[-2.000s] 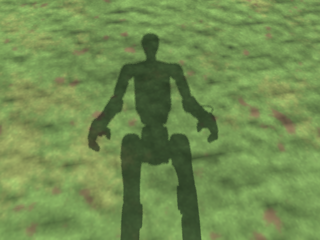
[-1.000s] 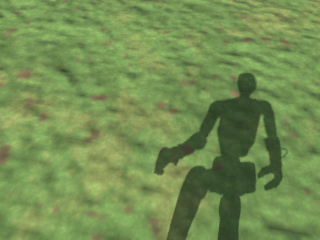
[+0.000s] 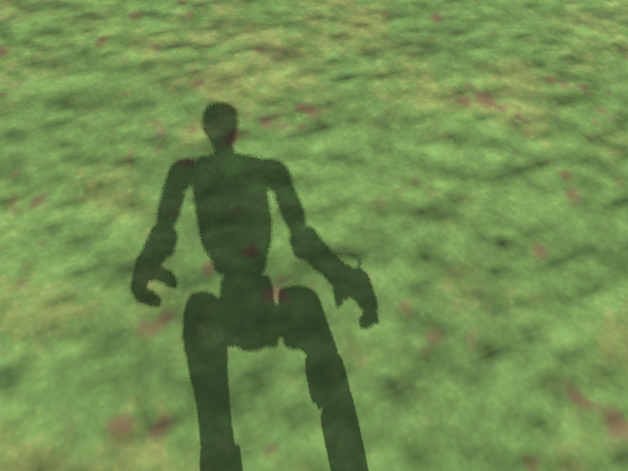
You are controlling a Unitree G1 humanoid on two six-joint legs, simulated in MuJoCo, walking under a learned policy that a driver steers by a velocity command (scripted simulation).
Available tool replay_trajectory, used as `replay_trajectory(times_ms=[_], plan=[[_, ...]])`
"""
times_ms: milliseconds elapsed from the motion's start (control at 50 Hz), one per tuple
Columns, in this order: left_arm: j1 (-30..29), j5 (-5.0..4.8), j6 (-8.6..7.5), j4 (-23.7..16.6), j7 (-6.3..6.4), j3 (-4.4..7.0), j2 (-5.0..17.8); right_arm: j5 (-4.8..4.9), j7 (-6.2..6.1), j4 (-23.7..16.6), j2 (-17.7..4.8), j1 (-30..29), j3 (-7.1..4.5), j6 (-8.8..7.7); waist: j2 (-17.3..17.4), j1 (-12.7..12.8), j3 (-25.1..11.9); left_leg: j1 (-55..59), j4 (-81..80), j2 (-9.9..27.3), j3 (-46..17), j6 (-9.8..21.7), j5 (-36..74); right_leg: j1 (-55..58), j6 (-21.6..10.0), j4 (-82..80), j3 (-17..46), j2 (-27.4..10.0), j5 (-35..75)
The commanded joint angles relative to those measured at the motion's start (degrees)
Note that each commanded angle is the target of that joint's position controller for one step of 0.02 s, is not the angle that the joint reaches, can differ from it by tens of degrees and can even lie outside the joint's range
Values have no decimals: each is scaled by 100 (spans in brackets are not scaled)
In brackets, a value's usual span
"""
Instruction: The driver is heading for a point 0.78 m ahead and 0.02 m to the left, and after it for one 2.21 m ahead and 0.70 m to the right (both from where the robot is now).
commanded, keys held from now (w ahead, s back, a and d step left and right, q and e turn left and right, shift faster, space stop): w+e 0.30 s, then w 0.06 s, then w+q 0.64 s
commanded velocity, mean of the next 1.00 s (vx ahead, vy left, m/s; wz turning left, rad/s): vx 0.50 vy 0.00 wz -0.06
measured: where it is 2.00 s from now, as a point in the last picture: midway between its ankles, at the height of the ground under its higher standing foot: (368, 229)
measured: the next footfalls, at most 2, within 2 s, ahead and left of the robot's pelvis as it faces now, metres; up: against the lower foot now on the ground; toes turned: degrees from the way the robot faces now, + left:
right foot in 0.28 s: +0.30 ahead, -0.16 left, +0.00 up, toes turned -13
left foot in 0.82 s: +0.66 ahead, -0.02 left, +0.00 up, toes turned -3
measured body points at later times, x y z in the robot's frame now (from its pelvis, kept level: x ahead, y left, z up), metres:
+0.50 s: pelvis +0.27 -0.09 +0.00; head +0.30 -0.11 +0.45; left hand +0.44 +0.15 -0.10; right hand +0.35 -0.39 -0.11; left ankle +0.36 +0.07 -0.66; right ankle +0.27 -0.15 -0.74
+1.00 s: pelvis +0.58 -0.08 -0.01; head +0.61 -0.08 +0.44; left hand +0.72 +0.19 -0.11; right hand +0.70 -0.36 -0.11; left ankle +0.62 -0.01 -0.74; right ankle +0.54 -0.24 -0.66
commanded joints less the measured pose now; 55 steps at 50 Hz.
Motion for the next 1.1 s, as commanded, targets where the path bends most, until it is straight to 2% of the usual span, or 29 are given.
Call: replay_trajectory(times_ms=[20,100,180,220,240,260,280,300,320,340,360,380,420,460,580,700,740,780,800,820,840,860,880,900,920,940,1000,1040,1100], plan=[[-237,23,-60,-473,-40,19,140,2,-22,-247,-893,-258,-242,-93,765,56,49,453,-1140,1603,-942,977,1181,-666,75,-595,191,-275,643],[-908,15,-148,-597,-189,-44,16,59,-51,-59,-1066,-162,-278,-18,666,-180,190,621,-1136,1496,-193,792,1471,-327,-41,-1922,-176,-185,1614],[-1373,-14,-156,-818,-315,-30,74,180,-48,139,-1271,60,-348,87,675,-241,346,1157,-940,1693,143,647,1986,-151,-310,-2621,-471,-64,1276],[-1200,24,-126,-853,-330,63,252,232,-70,160,-1441,33,-404,156,816,-21,117,1396,-297,1707,377,534,3763,392,-552,-2769,-767,250,688],[-795,40,-98,-784,-314,159,421,258,-89,159,-1526,17,-431,197,882,248,-174,1415,392,1662,502,469,4698,992,-703,-2825,-923,483,454],[81,26,-71,-560,-270,315,664,282,-109,137,-1494,-54,-413,233,784,759,-633,1056,1508,1497,689,323,5003,2216,-912,-3165,-1012,740,743],[1115,-3,-12,-308,-164,506,1047,184,-135,49,-1276,29,-320,209,408,1210,-1151,-250,3128,1287,691,92,3701,4010,-1182,-3220,-326,478,909],[944,-61,-55,-347,-105,588,1785,-100,-46,-311,-387,643,-24,88,-1310,437,-1660,-2914,5281,190,331,-283,-1948,5965,-2251,-3573,2943,-1142,178],[1160,-19,-151,-531,-126,439,1309,94,29,-341,-803,158,-46,-120,-728,896,-2583,-3490,5977,33,-1012,-229,-2263,6215,-2546,-4568,4509,-1617,-928],[987,43,-237,-394,-150,322,934,334,68,-454,-1132,-406,-141,-205,-339,980,-1665,-3897,5884,317,-1021,-122,-1648,5607,-2187,-4745,3641,-1472,-600],[656,36,-283,-376,-146,267,793,301,40,-476,-1046,-518,-96,-246,9,738,-1080,-3740,5400,572,-950,-60,-1129,4733,-1981,-4737,2920,-1251,-55],[238,61,-295,-398,-133,185,567,163,1,-366,-1023,-486,-102,-228,199,490,-734,-3376,4965,798,-905,-97,-823,3940,-1807,-4732,2273,-1074,711],[-98,185,-348,-418,-112,92,366,124,25,-204,-1003,-169,-127,-77,-11,179,-571,-2647,4627,990,-910,-156,-494,3037,-1728,-4997,1622,-860,1673],[-49,171,-441,-237,-99,95,436,113,29,-99,-805,-55,-86,60,49,111,-449,-2536,4347,1000,-808,-271,-247,2677,-1741,-5228,1086,-825,2232],[149,210,-520,152,-5,79,516,162,96,-243,-533,-880,3,93,75,431,63,-2752,2433,800,-761,-279,1896,2696,-1255,-5609,-197,-483,2129],[600,138,-417,555,27,130,649,194,320,-623,-401,-1677,62,46,178,779,382,-3216,1310,521,-627,14,1824,3948,-1123,-5424,-498,-946,2441],[602,115,-320,605,68,153,703,169,406,-749,-419,-1720,52,44,116,709,306,-3240,1198,375,-434,173,1209,4385,-1034,-5024,-585,-1064,3414],[480,111,-230,563,150,197,871,139,421,-775,-606,-1345,-43,86,-148,424,-116,-2554,1268,5,-61,390,523,4562,-877,-4191,-755,-1034,5542],[427,122,-176,535,197,203,922,133,397,-687,-815,-784,-155,112,-219,101,-492,-1810,1270,-214,56,532,350,4472,-780,-3374,-866,-957,6299],[340,111,-156,494,245,177,897,149,330,-535,-1104,56,-310,127,-83,-391,-942,-441,948,-282,-95,762,768,3808,-579,-2144,-1061,-773,6034],[730,209,-263,265,248,43,536,108,231,-468,-1746,819,-504,174,850,-478,-1760,1896,1061,1017,-2180,1539,901,1728,-246,11,-1150,-254,3846],[905,295,-442,228,124,-138,107,212,219,-524,-1631,737,-446,153,1669,-215,-2438,3269,222,2024,-4983,2398,392,-65,32,1646,-317,942,-1513],[428,85,-631,121,-10,-21,612,183,202,-531,-1240,788,-328,168,1124,-520,-2297,3283,-72,1899,-4738,2124,-270,-734,-104,1911,480,550,-1423],[-37,-72,-728,-66,-62,-41,635,156,176,-562,-1078,540,-286,173,770,-469,-1511,2551,-163,1703,-3934,1860,-265,-930,-191,1586,391,270,-1031],[-240,16,-774,-141,-49,-63,552,145,170,-610,-1023,181,-263,178,246,-209,-828,1559,-313,1477,-3395,1716,250,-844,-199,930,277,66,-738],[-242,149,-741,-120,-9,-8,609,114,152,-683,-856,-108,-208,168,209,4,-562,900,-435,1294,-3002,1631,824,-494,-152,425,245,-116,-537],[103,236,-564,-59,25,-22,460,85,89,-764,-893,-399,-208,168,525,342,-335,-200,-723,1039,-2541,1705,1683,100,146,-258,86,-187,-360],[38,228,-493,-14,41,-110,262,81,33,-655,-931,-389,-201,140,601,322,-289,-512,-838,926,-1935,1610,2049,229,317,-981,-106,-224,240],[-562,177,-510,-43,3,-195,102,93,14,-471,-959,-184,-180,121,734,-26,-208,-645,-850,658,-1314,1245,1688,621,289,-2289,-245,-157,1796]])
Keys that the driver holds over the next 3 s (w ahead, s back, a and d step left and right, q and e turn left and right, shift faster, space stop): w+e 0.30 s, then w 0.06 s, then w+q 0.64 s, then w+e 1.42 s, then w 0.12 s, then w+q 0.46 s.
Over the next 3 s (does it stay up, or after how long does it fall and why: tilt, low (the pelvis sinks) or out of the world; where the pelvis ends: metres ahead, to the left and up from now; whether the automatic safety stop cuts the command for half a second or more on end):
stays up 1.64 -0.50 -0.01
